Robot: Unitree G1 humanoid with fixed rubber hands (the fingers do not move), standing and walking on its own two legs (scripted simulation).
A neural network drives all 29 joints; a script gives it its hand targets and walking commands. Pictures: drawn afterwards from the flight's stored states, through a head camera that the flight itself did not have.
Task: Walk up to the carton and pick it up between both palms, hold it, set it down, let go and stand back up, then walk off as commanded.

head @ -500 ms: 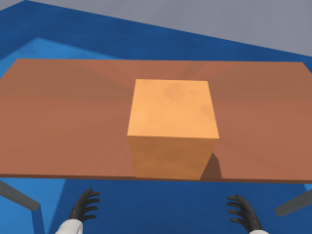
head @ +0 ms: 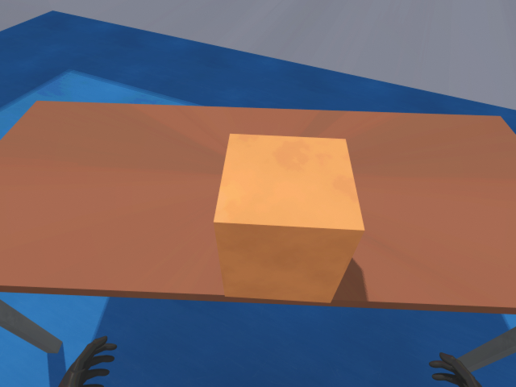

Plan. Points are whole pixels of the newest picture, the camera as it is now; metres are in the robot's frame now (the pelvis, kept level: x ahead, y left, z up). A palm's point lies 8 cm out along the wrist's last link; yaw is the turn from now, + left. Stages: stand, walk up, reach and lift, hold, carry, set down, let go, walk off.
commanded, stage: stand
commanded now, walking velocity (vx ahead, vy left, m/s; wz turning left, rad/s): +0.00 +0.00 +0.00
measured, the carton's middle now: (282, 221) +0.40 -0.02 +0.00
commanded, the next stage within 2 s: walk off in 0.34 s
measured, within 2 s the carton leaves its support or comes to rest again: neither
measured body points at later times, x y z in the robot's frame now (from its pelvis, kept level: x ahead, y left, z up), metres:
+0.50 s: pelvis -0.02 +0.02 +0.00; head -0.02 +0.02 +0.45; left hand +0.06 +0.34 -0.11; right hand +0.09 -0.30 -0.10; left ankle -0.02 +0.15 -0.74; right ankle -0.01 -0.14 -0.74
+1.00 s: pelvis -0.10 -0.04 +0.00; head -0.05 -0.07 +0.44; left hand -0.04 +0.31 -0.08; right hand +0.05 -0.35 -0.13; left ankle -0.12 +0.13 -0.63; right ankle -0.07 -0.12 -0.74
